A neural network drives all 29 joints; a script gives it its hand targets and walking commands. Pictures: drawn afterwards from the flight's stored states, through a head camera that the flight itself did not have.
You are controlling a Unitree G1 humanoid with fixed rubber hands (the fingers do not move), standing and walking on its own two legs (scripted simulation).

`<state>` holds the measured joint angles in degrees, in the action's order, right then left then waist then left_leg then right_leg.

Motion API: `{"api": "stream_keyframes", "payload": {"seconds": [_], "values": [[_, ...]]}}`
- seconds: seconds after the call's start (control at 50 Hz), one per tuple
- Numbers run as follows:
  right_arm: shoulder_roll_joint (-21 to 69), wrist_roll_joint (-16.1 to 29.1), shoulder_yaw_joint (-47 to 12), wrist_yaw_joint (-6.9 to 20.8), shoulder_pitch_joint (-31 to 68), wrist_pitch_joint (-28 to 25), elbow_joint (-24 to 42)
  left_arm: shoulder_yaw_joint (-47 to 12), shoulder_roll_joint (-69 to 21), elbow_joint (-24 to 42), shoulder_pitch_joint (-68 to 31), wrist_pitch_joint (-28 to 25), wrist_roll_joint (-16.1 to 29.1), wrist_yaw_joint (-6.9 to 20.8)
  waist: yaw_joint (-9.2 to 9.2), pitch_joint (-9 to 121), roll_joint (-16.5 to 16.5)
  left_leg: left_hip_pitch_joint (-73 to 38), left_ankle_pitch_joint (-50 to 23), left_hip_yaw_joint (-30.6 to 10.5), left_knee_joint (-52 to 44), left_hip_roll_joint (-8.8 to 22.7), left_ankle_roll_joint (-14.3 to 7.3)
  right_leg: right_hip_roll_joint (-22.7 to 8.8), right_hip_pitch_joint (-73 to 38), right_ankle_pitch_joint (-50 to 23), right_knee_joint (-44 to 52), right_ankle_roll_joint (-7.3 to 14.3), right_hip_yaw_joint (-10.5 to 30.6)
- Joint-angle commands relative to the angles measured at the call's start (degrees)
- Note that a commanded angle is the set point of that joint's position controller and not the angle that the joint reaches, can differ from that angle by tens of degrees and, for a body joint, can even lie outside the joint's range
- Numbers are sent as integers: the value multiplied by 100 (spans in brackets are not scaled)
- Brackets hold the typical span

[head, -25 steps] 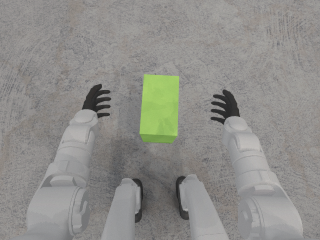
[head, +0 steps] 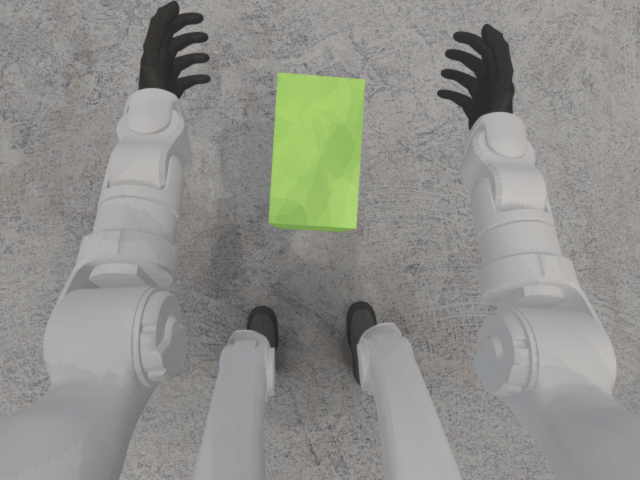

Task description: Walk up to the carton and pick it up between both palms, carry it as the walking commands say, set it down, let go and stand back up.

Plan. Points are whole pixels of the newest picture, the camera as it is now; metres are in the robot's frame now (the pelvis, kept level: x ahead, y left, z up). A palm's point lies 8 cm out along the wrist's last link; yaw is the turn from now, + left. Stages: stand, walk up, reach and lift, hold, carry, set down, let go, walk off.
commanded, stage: reach and lift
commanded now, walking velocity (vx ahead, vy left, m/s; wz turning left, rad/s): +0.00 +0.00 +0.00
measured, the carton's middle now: (314, 165) +0.53 -0.02 -0.52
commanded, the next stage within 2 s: none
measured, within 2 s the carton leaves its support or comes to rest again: neither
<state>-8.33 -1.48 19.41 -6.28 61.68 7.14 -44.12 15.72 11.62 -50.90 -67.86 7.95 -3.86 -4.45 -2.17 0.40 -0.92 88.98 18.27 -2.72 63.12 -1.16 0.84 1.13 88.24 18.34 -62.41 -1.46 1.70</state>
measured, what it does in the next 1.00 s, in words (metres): lowers itself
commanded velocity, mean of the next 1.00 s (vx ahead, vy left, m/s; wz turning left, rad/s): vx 0.00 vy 0.00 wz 0.00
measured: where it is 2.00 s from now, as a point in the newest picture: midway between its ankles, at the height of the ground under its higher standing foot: (313, 361)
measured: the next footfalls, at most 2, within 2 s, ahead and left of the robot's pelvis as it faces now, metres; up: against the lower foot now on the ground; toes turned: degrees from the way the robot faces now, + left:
none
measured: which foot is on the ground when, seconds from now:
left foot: down 0.00-1.00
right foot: down 0.00-1.00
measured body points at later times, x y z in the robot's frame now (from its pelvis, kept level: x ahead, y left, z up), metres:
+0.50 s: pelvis -0.01 +0.00 -0.09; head +0.33 +0.00 +0.20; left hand +0.54 +0.15 -0.23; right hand +0.51 -0.19 -0.23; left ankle +0.07 +0.12 -0.62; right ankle +0.07 -0.13 -0.62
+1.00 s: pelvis -0.05 +0.00 -0.22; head +0.32 +0.00 +0.01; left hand +0.53 +0.14 -0.39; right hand +0.50 -0.19 -0.39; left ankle +0.07 +0.12 -0.62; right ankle +0.07 -0.13 -0.62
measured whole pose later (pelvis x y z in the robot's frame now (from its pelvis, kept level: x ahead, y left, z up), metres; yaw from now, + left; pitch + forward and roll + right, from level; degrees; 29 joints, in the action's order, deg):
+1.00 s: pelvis -0.05 +0.00 -0.22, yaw -1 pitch +31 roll -1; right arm -16.9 9.6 10.0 -10.3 81.2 8.7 -50.2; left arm 4.3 19.6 -56.2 -87.0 8.9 8.9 -9.5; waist -2.2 -30.0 -0.5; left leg 114.7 31.8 -3.3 115.6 -4.2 2.4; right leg 4.4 113.8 32.2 -114.8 -4.1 2.7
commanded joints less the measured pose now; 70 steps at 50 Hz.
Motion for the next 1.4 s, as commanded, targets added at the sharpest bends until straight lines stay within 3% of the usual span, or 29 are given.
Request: {"api": "stream_keyframes", "payload": {"seconds": [0.0,0.1,0.16,0.26,0.32,0.44,0.52,0.62,0.68,0.74,0.82,0.86,0.9,0.98,1.08,1.12,1.2,1.26,1.3,1.38], "values": [[-439,-256,195,80,1097,-114,600,78,287,568,-1237,-88,-84,147,-212,6676,-105,-3634,-2662,359,-226,-462,116,443,-3537,-2829,252,-223,-488],[-352,-441,482,223,917,-252,441,178,76,660,-1162,-198,-338,187,-251,6192,-267,-3512,-2831,258,-140,-446,130,445,-2482,-2622,148,-188,-553],[-353,-531,627,270,1045,-362,229,274,2,485,-1241,-273,-493,142,-260,5669,-314,-2962,-2406,242,113,-429,148,424,-1718,-2150,-93,-194,-551],[-365,-429,533,255,1387,-336,183,337,151,353,-1477,-247,-512,52,-101,5685,-235,-2251,-1586,358,735,-470,139,424,-1234,-1412,-686,-220,-532],[-415,-334,398,161,1625,-267,237,302,324,356,-1633,-207,-367,-17,-50,6124,-130,-1907,-1311,469,1184,-526,146,452,-1358,-1305,-1130,-255,-553],[-632,-135,154,-35,1948,-165,290,-76,469,449,-1905,-122,86,-158,-182,6896,-93,-1705,-1234,531,2034,-588,213,525,-1281,-1319,-2027,-288,-702],[-793,61,29,-137,2145,-164,481,-356,603,712,-2127,-129,360,-275,-213,7351,-201,-1712,-1367,557,2583,-598,253,538,-1178,-1446,-2578,-284,-738],[-1078,299,-106,-227,2457,-99,374,-672,810,675,-2533,-53,662,-379,-284,7420,-302,-1652,-1008,526,3090,-542,272,511,-812,-1071,-3096,-246,-771],[-1149,533,-285,-271,2737,-82,282,-805,960,534,-2819,-35,807,-432,-219,7555,-334,-1490,-580,544,3312,-488,262,456,-945,-802,-3383,-226,-757],[-1226,786,-553,-307,2756,-106,423,-1002,991,700,-2894,-54,1016,-482,-224,8263,-284,-1868,-1199,547,3717,-508,251,496,-1304,-1385,-3724,-245,-769],[-1478,978,-791,-373,3266,-11,437,-1105,1299,545,-3362,-3,1212,-527,-197,8568,-128,-1936,-977,563,4086,-478,224,482,-1664,-1302,-4102,-267,-778],[-1511,1086,-875,-386,3633,17,445,-1071,1465,500,-3661,-8,1267,-514,-133,8464,-54,-1860,-893,581,4265,-453,189,462,-1738,-1234,-4248,-274,-757],[-1640,1106,-841,-428,3769,-35,395,-1051,1485,389,-3811,-78,1248,-557,-188,7987,-38,-1614,-1089,568,4466,-434,173,461,-1600,-1403,-4436,-268,-704],[-1612,1138,-903,-394,4091,-43,-468,-1072,1465,-502,-4163,-121,1342,-429,-131,6422,-52,-707,-46,561,4531,-281,156,311,-774,-283,-4548,-266,-656],[-1526,1163,-996,-262,4233,-114,-1195,-1137,1416,-1202,-4277,-187,1360,-265,-138,5470,-9,-175,488,534,4749,-207,164,226,-201,270,-4725,-285,-657],[-1500,1124,-1002,-223,4255,-187,-1415,-1176,1344,-1460,-4249,-239,1342,-205,-142,5120,6,77,510,515,4880,-197,170,205,4,287,-4848,-286,-658],[-1519,1072,-947,-186,4366,-339,-1428,-1113,1457,-1378,-4327,-380,1239,-171,-62,5115,-40,154,137,458,5161,-190,190,221,131,-58,-5149,-297,-630],[-1676,1035,-835,-223,4418,-444,-1499,-1150,1514,-1379,-4371,-454,1273,-220,-153,5350,-148,-11,-143,452,5334,-182,213,213,156,-266,-5336,-280,-669],[-1778,1095,-848,-279,4495,-520,-1082,-1263,1595,-968,-4497,-512,1383,-288,-229,6034,-158,-448,-538,448,5472,-192,213,217,-128,-624,-5462,-270,-705],[-1688,1223,-961,-294,4284,-578,-1040,-1407,1550,-741,-4366,-559,1511,-335,-219,5887,-189,-365,-797,455,5544,-222,219,227,-154,-940,-5583,-239,-685]]}}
